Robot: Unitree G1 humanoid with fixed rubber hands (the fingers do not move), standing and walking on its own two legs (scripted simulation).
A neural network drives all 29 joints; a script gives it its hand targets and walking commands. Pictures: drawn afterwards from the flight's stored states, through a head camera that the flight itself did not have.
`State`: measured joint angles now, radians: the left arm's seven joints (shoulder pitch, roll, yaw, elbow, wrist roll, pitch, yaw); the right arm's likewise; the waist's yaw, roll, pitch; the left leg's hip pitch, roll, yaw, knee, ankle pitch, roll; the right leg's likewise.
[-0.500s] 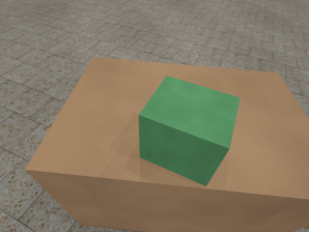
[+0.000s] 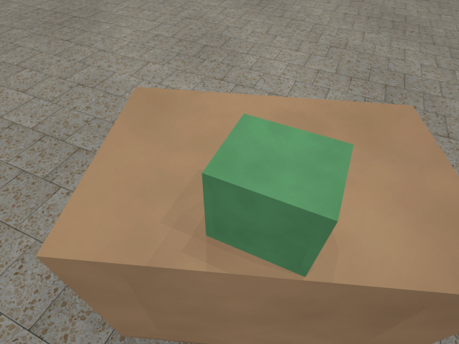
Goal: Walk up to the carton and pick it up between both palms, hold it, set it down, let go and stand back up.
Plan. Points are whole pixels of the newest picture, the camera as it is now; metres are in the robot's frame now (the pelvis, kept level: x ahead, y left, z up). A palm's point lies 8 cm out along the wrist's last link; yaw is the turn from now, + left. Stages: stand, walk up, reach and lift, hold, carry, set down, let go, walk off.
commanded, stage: stand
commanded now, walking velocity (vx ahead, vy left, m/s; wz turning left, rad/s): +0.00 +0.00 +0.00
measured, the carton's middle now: (273, 193) +0.41 -0.08 +0.03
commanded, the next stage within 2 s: none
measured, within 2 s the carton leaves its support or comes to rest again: neither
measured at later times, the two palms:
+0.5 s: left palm out of the picture +0.03 +0.26 -0.12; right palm out of the picture +0.08 -0.26 -0.12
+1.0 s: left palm out of the picture +0.01 +0.25 -0.13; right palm out of the picture +0.06 -0.26 -0.12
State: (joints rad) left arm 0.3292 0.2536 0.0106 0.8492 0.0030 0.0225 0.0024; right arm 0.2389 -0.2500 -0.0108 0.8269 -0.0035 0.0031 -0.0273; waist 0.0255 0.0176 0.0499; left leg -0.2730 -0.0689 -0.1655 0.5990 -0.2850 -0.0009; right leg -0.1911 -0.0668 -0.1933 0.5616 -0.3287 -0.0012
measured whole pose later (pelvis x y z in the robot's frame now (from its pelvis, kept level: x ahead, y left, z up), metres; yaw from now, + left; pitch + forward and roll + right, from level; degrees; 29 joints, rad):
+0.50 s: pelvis +0.00 +0.00 +0.00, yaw +0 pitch -2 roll -1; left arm 0.32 0.25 0.01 0.88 0.00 0.02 0.01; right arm 0.24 -0.25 -0.01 0.88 0.00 0.00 -0.03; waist 0.02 0.02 0.06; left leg -0.27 -0.06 -0.17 0.59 -0.29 -0.01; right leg -0.18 -0.06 -0.19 0.55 -0.33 -0.01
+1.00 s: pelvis +0.00 -0.01 +0.00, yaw -1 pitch -2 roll -1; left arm 0.34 0.24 0.01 0.93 0.00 0.02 0.01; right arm 0.23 -0.24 0.00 0.93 -0.01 0.00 -0.03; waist 0.02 0.01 0.06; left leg -0.25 -0.05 -0.15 0.55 -0.26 -0.01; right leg -0.17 -0.05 -0.18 0.52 -0.30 -0.01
